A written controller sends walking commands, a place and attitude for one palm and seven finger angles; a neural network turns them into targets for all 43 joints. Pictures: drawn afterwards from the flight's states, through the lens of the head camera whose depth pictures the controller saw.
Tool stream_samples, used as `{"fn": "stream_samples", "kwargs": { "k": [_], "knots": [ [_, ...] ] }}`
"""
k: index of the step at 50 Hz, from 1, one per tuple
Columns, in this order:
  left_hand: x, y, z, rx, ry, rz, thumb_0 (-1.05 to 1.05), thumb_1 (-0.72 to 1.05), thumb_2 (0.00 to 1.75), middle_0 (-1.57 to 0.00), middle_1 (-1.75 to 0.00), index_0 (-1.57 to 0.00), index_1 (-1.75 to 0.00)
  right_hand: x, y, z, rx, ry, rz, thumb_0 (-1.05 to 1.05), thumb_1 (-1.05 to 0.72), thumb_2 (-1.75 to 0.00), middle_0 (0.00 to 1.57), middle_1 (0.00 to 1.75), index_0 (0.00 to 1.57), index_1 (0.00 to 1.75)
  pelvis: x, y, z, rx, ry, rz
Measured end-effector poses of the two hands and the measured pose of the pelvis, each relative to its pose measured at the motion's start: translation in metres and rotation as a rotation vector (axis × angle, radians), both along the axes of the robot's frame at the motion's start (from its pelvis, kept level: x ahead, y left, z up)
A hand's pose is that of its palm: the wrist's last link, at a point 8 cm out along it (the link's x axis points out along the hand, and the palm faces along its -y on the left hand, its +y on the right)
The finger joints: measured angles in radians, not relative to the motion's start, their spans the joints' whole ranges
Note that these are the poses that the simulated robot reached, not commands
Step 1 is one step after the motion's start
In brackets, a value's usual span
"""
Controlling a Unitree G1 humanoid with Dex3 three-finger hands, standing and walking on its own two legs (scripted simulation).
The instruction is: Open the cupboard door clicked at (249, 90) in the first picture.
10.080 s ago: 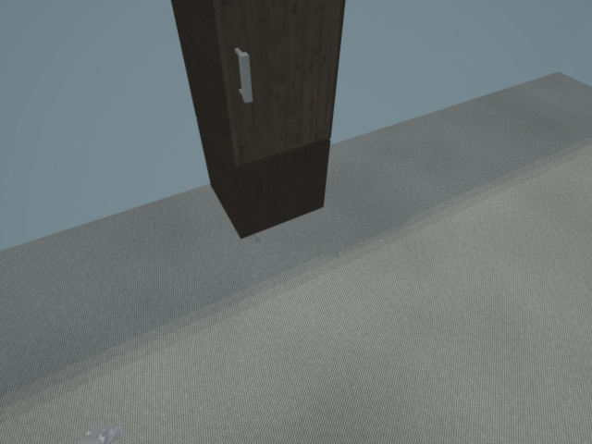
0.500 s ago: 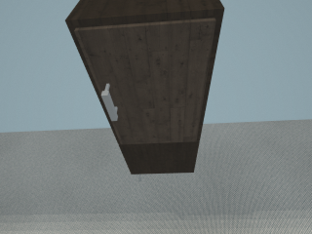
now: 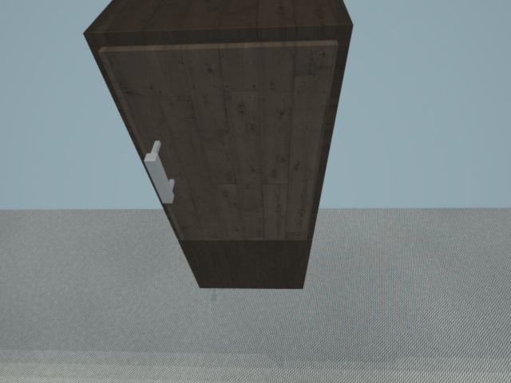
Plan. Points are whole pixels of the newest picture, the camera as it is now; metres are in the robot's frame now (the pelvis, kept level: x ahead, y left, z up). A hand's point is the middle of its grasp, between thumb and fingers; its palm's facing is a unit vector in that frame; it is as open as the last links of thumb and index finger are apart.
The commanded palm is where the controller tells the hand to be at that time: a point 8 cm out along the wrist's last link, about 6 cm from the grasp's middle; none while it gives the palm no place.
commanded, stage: raise the hand with hooked fingers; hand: left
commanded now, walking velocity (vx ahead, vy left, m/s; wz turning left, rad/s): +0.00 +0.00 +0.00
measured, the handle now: (162, 172) +0.52 +0.24 -0.01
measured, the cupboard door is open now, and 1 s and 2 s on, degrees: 0 0 0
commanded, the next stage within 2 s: none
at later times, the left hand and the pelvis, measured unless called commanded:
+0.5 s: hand out of the picture +0.12 +0.22 -0.07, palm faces +0.05 -1.00 +0.03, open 8.7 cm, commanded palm +0.12 +0.28 -0.05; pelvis -0.05 +0.02 -0.08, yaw +2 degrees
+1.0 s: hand (81, 348) +0.17 +0.28 -0.03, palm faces +0.09 -0.99 -0.08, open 11.7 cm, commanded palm +0.15 +0.33 -0.02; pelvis -0.06 +0.07 -0.08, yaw +1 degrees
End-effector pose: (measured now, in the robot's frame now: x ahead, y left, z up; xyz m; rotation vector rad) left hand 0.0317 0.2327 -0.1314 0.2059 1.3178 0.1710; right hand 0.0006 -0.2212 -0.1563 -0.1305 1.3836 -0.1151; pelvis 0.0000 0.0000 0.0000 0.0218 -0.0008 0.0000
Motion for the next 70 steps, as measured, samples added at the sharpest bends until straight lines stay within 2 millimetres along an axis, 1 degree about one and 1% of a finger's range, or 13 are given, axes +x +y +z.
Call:
{"fn": "stream_samples", "kwargs": {
  "k": [5,11,14,18,24,28,36,40,45,49,55,63,70],
  "knots": [
    [0.010,-0.003,0.004,-0.010,-0.071,0.058,0.01,0.91,0.90,-0.20,-0.30,-0.21,-0.30,0.007,-0.009,0.003,-0.015,-0.030,-0.007,0.01,-0.91,-0.89,0.20,0.30,0.20,0.30,-0.001,-0.004,-0.001,-0.008,0.003,0.000],
    [0.109,0.008,0.101,0.015,-0.825,0.100,0.02,0.86,0.88,-0.21,-0.33,-0.21,-0.32,0.074,-0.027,0.026,-0.104,-0.445,0.016,0.01,-0.91,-0.89,0.20,0.30,0.20,0.30,-0.009,0.002,-0.007,-0.004,0.033,0.032],
    [0.135,0.017,0.128,-0.022,-1.096,0.037,0.01,0.81,0.86,-0.21,-0.36,-0.21,-0.35,0.115,-0.034,0.044,-0.129,-0.634,0.043,0.01,-0.91,-0.89,0.20,0.30,0.20,0.30,-0.020,0.003,-0.017,0.007,0.091,0.024],
    [0.125,0.022,0.123,-0.108,-1.301,-0.092,0.01,0.74,0.83,-0.21,-0.40,-0.21,-0.40,0.158,-0.036,0.066,-0.157,-0.837,0.129,0.01,-0.91,-0.89,0.20,0.30,0.20,0.30,-0.034,0.005,-0.040,0.012,0.159,0.008],
    [0.072,0.032,0.068,-0.209,-1.250,-0.122,0.01,0.60,0.78,-0.22,-0.49,-0.23,-0.49,0.190,-0.016,0.066,-0.184,-0.974,0.236,0.01,-0.91,-0.89,0.20,0.30,0.20,0.30,-0.051,0.019,-0.079,-0.001,0.216,0.024],
    [0.062,0.049,0.056,-0.179,-1.246,-0.057,0.01,0.51,0.74,-0.23,-0.55,-0.23,-0.55,0.187,0.016,0.046,-0.159,-0.952,0.283,0.01,-0.91,-0.89,0.20,0.30,0.20,0.30,-0.060,0.028,-0.094,-0.031,0.220,0.039],
    [0.109,0.062,0.100,-0.173,-1.359,-0.241,0.02,0.32,0.66,-0.24,-0.67,-0.24,-0.66,0.129,0.077,0.000,-0.031,-0.762,0.243,0.01,-0.90,-0.89,0.20,0.30,0.20,0.30,-0.070,0.048,-0.096,-0.078,0.218,0.047],
    [0.121,0.068,0.096,-0.219,-1.234,-0.233,0.01,0.23,0.62,-0.25,-0.73,-0.25,-0.72,0.096,0.085,-0.006,-0.010,-0.680,0.166,0.02,-0.90,-0.89,0.20,0.30,0.20,0.30,-0.070,0.058,-0.087,-0.072,0.221,0.034],
    [0.117,0.087,0.093,-0.167,-1.169,-0.152,0.01,0.12,0.57,-0.26,-0.80,-0.26,-0.80,0.076,0.074,0.001,-0.063,-0.639,0.137,0.02,-0.90,-0.89,0.21,0.30,0.21,0.30,-0.067,0.066,-0.079,-0.062,0.225,0.022],
    [0.115,0.101,0.104,-0.095,-1.250,-0.136,0.01,0.02,0.53,-0.26,-0.86,-0.27,-0.86,0.077,0.059,0.007,-0.122,-0.634,0.174,0.02,-0.90,-0.89,0.20,0.30,0.20,0.30,-0.064,0.068,-0.079,-0.067,0.230,0.028],
    [0.129,0.106,0.107,-0.109,-1.286,-0.187,0.00,-0.12,0.47,-0.27,-0.95,-0.27,-0.95,0.099,0.043,0.016,-0.173,-0.666,0.199,0.02,-0.90,-0.89,0.20,0.30,0.20,0.30,-0.059,0.068,-0.080,-0.077,0.232,0.037],
    [0.147,0.115,0.120,-0.122,-1.256,-0.166,0.00,-0.30,0.39,-0.29,-1.07,-0.29,-1.07,0.129,0.046,0.037,-0.158,-0.742,0.185,0.02,-0.90,-0.89,0.20,0.30,0.20,0.30,-0.045,0.061,-0.067,-0.074,0.221,0.034],
    [0.160,0.132,0.130,-0.081,-1.270,-0.135,0.00,-0.44,0.33,-0.30,-1.16,-0.30,-1.15,0.139,0.046,0.032,-0.115,-0.718,0.215,0.01,-0.90,-0.89,0.20,0.30,0.20,0.30,-0.037,0.051,-0.064,-0.073,0.226,0.043]
  ]
}}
